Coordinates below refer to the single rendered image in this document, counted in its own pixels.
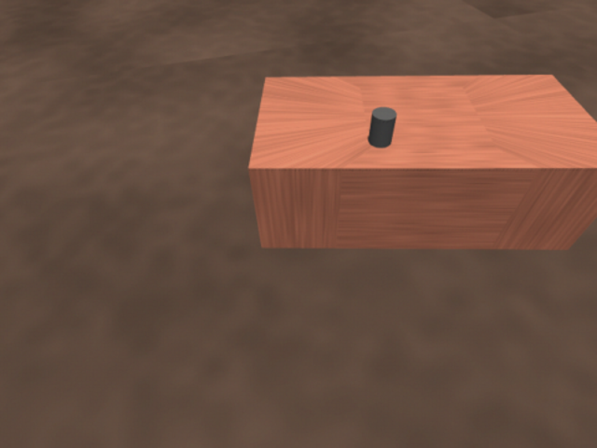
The can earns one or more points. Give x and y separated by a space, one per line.
382 126

